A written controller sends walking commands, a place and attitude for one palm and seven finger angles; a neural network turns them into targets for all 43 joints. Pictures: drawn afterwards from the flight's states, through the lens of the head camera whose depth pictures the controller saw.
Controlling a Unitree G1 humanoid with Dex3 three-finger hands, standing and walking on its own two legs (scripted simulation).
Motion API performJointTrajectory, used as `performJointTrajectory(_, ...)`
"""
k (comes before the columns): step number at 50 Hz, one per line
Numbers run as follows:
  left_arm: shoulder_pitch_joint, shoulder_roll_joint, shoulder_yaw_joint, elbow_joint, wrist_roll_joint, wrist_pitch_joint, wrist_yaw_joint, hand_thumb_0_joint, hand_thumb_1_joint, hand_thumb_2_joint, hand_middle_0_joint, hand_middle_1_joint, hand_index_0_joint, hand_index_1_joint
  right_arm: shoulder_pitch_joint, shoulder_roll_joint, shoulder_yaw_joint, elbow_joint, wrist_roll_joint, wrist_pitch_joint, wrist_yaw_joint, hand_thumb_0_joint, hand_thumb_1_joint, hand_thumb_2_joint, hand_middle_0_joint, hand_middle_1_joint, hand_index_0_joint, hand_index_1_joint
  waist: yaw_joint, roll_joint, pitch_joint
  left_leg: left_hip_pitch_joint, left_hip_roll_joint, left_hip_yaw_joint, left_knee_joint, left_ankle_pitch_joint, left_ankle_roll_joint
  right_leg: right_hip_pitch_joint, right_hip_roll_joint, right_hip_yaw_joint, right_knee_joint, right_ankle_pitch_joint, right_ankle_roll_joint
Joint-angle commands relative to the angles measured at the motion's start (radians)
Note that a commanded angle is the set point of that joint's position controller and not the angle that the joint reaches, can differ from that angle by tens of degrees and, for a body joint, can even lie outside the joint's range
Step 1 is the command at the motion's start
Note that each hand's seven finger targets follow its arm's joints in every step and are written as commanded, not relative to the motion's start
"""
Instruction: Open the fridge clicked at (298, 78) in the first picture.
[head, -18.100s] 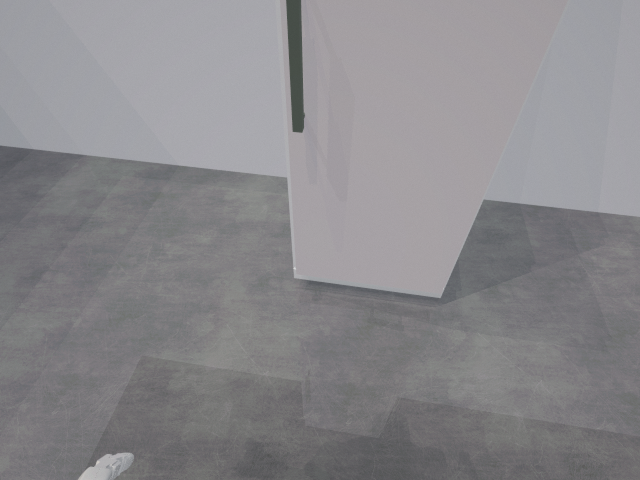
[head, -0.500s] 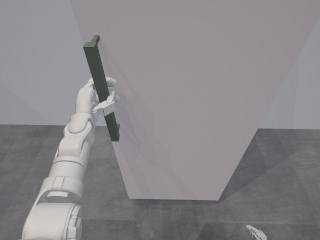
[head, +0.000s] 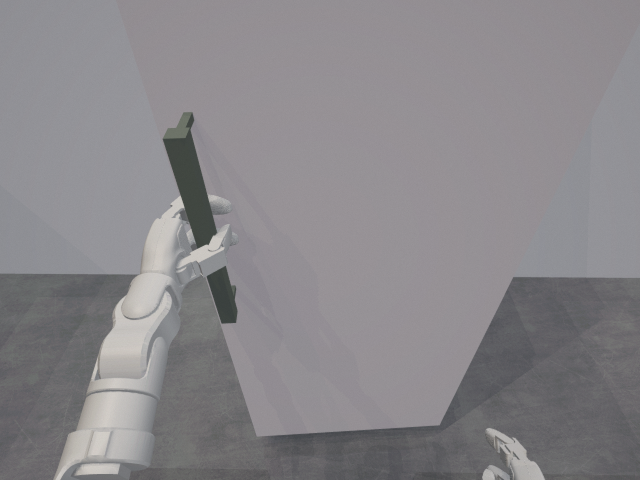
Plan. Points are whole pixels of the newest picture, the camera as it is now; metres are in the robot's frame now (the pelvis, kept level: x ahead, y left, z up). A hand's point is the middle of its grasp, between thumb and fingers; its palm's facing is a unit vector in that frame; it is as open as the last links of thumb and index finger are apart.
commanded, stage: grip the handle and tug to test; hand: left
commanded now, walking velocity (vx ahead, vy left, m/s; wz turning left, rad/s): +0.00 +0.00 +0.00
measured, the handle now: (211, 233) +0.40 +0.17 +0.13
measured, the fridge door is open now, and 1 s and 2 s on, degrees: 4 25 45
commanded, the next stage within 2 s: pull the door a little, standing still in 0.04 s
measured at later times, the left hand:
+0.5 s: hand (223, 311) +0.26 +0.12 +0.14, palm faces +0.03 -1.00 -0.08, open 5.9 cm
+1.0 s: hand (245, 383) +0.18 +0.08 +0.14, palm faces +0.03 -0.99 -0.14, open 6.2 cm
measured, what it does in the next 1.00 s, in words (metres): shifts its weight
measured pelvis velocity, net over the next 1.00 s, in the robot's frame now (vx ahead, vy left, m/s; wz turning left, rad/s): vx -0.07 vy -0.02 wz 0.05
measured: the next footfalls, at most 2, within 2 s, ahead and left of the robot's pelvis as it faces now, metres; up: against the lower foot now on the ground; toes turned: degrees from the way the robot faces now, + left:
left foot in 1.56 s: -0.11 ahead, +0.02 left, +0.00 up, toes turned +28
right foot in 1.74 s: +0.12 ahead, -0.36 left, +0.00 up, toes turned +31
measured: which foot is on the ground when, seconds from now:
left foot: down 0.00-1.00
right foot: down 0.00-1.00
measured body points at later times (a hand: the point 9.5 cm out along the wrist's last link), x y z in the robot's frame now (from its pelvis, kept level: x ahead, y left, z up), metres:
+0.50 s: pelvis -0.03 +0.00 +0.00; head -0.08 -0.03 +0.45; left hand +0.25 +0.18 +0.15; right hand +0.16 -0.22 -0.08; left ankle -0.01 +0.12 -0.74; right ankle -0.05 -0.09 -0.74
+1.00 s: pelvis -0.07 -0.02 +0.00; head -0.06 -0.04 +0.45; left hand +0.18 +0.14 +0.15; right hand +0.12 -0.21 -0.10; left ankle -0.01 +0.12 -0.74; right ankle -0.05 -0.10 -0.74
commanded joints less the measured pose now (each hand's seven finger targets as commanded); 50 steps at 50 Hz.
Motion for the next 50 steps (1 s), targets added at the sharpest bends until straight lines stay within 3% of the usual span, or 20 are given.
performJointTrajectory(1,-0.284,0.183,0.094,-0.304,-0.021,-0.049,0.003,0.0,0.9,0.9,-0.45,-1.4,-0.45,-1.4,-0.15,-0.113,-0.029,-0.159,-0.003,-0.036,-0.015,0.0,-0.9,-0.9,0.2,0.3,0.2,0.3,0.05,-0.05,-0.214,0.15,-0.021,-0.02,0.005,0.466,0.026,0.059,-0.022,-0.011,-0.003,0.669,0.035)
performJointTrajectory(5,-0.345,0.178,0.078,-0.308,-0.011,-0.025,0.025,0.0,0.9,0.9,-0.45,-1.4,-0.45,-1.4,-0.165,-0.112,-0.024,-0.147,-0.01,-0.022,-0.025,0.0,-0.9,-0.9,0.2,0.3,0.2,0.3,0.037,-0.037,-0.177,0.164,-0.024,-0.027,0.006,0.415,0.028,0.017,-0.019,-0.008,-0.023,0.575,0.031)
performJointTrajectory(7,-0.425,0.169,0.066,-0.261,-0.014,-0.013,0.031,0.0,0.9,0.9,-0.45,-1.4,-0.45,-1.4,-0.179,-0.107,-0.014,-0.136,-0.008,-0.014,-0.032,0.0,-0.9,-0.9,0.2,0.3,0.2,0.3,0.016,-0.064,-0.141,0.141,-0.027,-0.033,-0.003,0.345,0.028,-0.016,-0.019,-0.009,-0.04,0.488,0.032)
performJointTrajectory(8,-0.421,0.104,0.012,-0.274,-0.016,-0.013,0.031,0.0,0.9,0.9,-0.45,-1.4,-0.45,-1.4,-0.19,-0.097,-0.013,-0.142,-0.009,-0.017,-0.031,0.0,-0.9,-0.9,0.2,0.3,0.2,0.3,0.018,-0.061,-0.143,0.15,-0.028,-0.037,-0.004,0.329,0.029,-0.025,-0.018,-0.009,-0.044,0.46,0.032)
performJointTrajectory(9,-0.373,0.069,-0.015,-0.292,-0.019,-0.014,0.032,0.0,0.9,0.9,-0.45,-1.4,-0.45,-1.4,-0.196,-0.092,-0.014,-0.149,-0.008,-0.021,-0.029,0.0,-0.9,-0.9,0.2,0.3,0.2,0.3,0.024,-0.056,-0.155,0.161,-0.025,-0.039,-0.002,0.33,0.027,-0.019,-0.017,-0.014,-0.042,0.45,0.03)
performJointTrajectory(10,-0.323,0.08,-0.008,-0.309,-0.016,-0.02,0.035,0.0,0.9,0.9,-0.45,-1.4,-0.45,-1.4,-0.199,-0.097,-0.017,-0.157,-0.009,-0.023,-0.027,0.0,-0.9,-0.9,0.2,0.3,0.2,0.3,0.044,-0.03,-0.184,0.176,-0.026,-0.04,-0.005,0.335,0.024,-0.004,-0.018,-0.014,-0.039,0.435,0.024)
performJointTrajectory(13,-0.268,0.074,-0.02,-0.351,-0.015,-0.027,0.036,0.0,0.9,0.9,-0.45,-1.4,-0.45,-1.4,-0.214,-0.09,-0.011,-0.171,-0.01,-0.021,-0.023,0.0,-0.9,-0.9,0.2,0.3,0.2,0.3,0.053,-0.035,-0.216,0.173,-0.027,-0.039,-0.01,0.318,0.023,0.015,-0.019,-0.015,-0.037,0.418,0.023)
performJointTrajectory(15,-0.201,0.092,-0.014,-0.377,-0.012,-0.039,0.033,0.0,0.9,0.9,-0.45,-1.4,-0.45,-1.4,-0.221,-0.096,-0.011,-0.18,-0.011,-0.019,-0.021,0.0,-0.9,-0.9,0.2,0.3,0.2,0.3,0.065,-0.041,-0.208,0.171,-0.024,-0.04,-0.016,0.313,0.024,0.023,-0.019,-0.014,-0.038,0.411,0.021)
performJointTrajectory(19,-0.118,0.061,-0.045,-0.445,-0.019,-0.037,0.02,0.0,0.9,0.9,-0.45,-1.4,-0.45,-1.4,-0.248,-0.085,-0.002,-0.2,-0.007,-0.021,-0.02,0.0,-0.9,-0.9,0.2,0.3,0.2,0.3,0.061,-0.078,-0.145,0.145,-0.021,-0.037,-0.027,0.249,0.03,-0.004,-0.016,-0.014,-0.058,0.349,0.028)
performJointTrajectory(21,-0.108,0.102,-0.019,-0.517,-0.017,-0.034,0.029,0.0,0.9,0.9,-0.45,-1.4,-0.45,-1.4,-0.268,-0.086,0.0,-0.211,-0.006,-0.02,-0.021,0.0,-0.9,-0.9,0.2,0.3,0.2,0.3,0.069,-0.05,-0.137,0.148,-0.019,-0.035,-0.034,0.226,0.031,-0.009,-0.019,-0.01,-0.068,0.307,0.027)
performJointTrajectory(22,-0.169,0.249,-0.003,-0.578,0.075,-0.133,0.089,0.0,0.9,0.9,-0.45,-1.4,-0.45,-1.4,-0.235,-0.109,-0.001,-0.231,-0.032,-0.009,-0.035,0.0,-0.9,-0.9,0.2,0.3,0.2,0.3,0.017,-0.047,0.031,0.113,0.014,-0.03,0.044,0.144,0.054,-0.219,-0.104,0.118,-0.194,0.268,0.055)
performJointTrajectory(23,-0.046,0.14,-0.068,-0.476,0.09,-0.157,0.11,0.0,0.9,0.9,-0.45,-1.4,-0.45,-1.4,-0.223,-0.088,0.001,-0.194,-0.047,0.013,-0.036,0.0,-0.9,-0.9,0.2,0.3,0.2,0.3,0.01,-0.107,0.035,0.103,0.002,-0.037,0.08,0.092,0.048,-0.251,-0.14,0.131,-0.228,0.18,0.063)
performJointTrajectory(24,0.003,0.113,-0.097,-0.483,0.099,-0.171,0.119,0.0,0.9,0.9,-0.45,-1.4,-0.45,-1.4,-0.231,-0.08,0.002,-0.199,-0.052,0.023,-0.031,0.0,-0.9,-0.9,0.2,0.3,0.2,0.3,0.019,-0.142,0.046,0.094,-0.003,-0.038,0.092,0.074,0.047,-0.273,-0.156,0.149,-0.251,0.136,0.071)
performJointTrajectory(26,0.037,0.117,-0.115,-0.553,0.116,-0.207,0.135,0.0,0.9,0.9,-0.45,-1.4,-0.45,-1.4,-0.223,-0.068,0.002,-0.215,-0.056,0.036,-0.03,0.0,-0.9,-0.9,0.2,0.3,0.2,0.3,0.015,-0.166,-0.005,0.114,0.002,-0.047,0.08,0.104,0.039,-0.246,-0.167,0.116,-0.229,0.131,0.049)
performJointTrajectory(31,0.164,0.102,-0.152,-0.705,0.128,-0.267,0.15,0.0,0.9,0.9,-0.45,-1.4,-0.45,-1.4,-0.201,-0.08,-0.005,-0.257,-0.061,0.059,-0.034,0.0,-0.9,-0.9,0.2,0.3,0.2,0.3,0.001,0.027,-0.162,0.223,0.064,-0.078,-0.013,0.426,0.046,-0.149,-0.091,0.003,-0.06,0.315,0.055)
performJointTrajectory(34,0.216,0.085,-0.174,-0.778,0.137,-0.286,0.155,0.0,0.9,0.9,-0.45,-1.4,-0.45,-1.4,-0.199,-0.073,-0.005,-0.279,-0.067,0.068,-0.029,0.0,-0.9,-0.9,0.2,0.3,0.2,0.3,0.002,0.038,-0.207,0.232,0.088,-0.118,-0.037,0.552,0.042,-0.113,-0.054,-0.018,-0.008,0.295,0.058)
performJointTrajectory(37,0.269,0.067,-0.194,-0.806,0.143,-0.295,0.162,0.0,0.9,0.9,-0.45,-1.4,-0.45,-1.4,-0.208,-0.068,-0.004,-0.291,-0.075,0.072,-0.024,0.0,-0.9,-0.9,0.2,0.3,0.2,0.3,0.005,0.055,-0.177,0.181,0.119,-0.174,-0.098,0.515,0.046,-0.123,-0.031,-0.025,0.042,0.16,0.058)
performJointTrajectory(43,0.301,0.043,-0.223,-0.848,0.164,-0.311,0.17,0.0,0.9,0.9,-0.45,-1.4,-0.45,-1.4,-0.223,-0.06,-0.011,-0.277,-0.086,0.057,-0.018,0.0,-0.9,-0.9,0.2,0.3,0.2,0.3,0.0,0.025,-0.112,0.045,0.17,-0.264,-0.163,0.293,0.072,-0.124,-0.035,0.013,0.052,0.057,0.045)
performJointTrajectory(47,0.317,0.044,-0.224,-0.882,0.175,-0.314,0.17,0.0,0.9,0.9,-0.45,-1.4,-0.45,-1.4,-0.221,-0.053,-0.019,-0.256,-0.088,0.036,-0.021,0.0,-0.9,-0.9,0.2,0.3,0.2,0.3,-0.007,-0.001,-0.115,0.007,0.148,-0.247,-0.138,0.212,0.065,-0.107,-0.051,0.022,-0.003,0.111,0.041)
performJointTrajectory(50,0.322,0.061,-0.213,-0.911,0.174,-0.309,0.169,0.0,0.9,0.9,-0.45,-1.4,-0.45,-1.4,-0.21,-0.041,-0.028,-0.242,-0.08,0.014,-0.022,0.0,-0.9,-0.9,0.2,0.3,0.2,0.3,-0.017,-0.066,-0.145,0.037,0.084,-0.159,-0.061,0.181,0.036,-0.113,-0.095,0.01,-0.059,0.17,0.031)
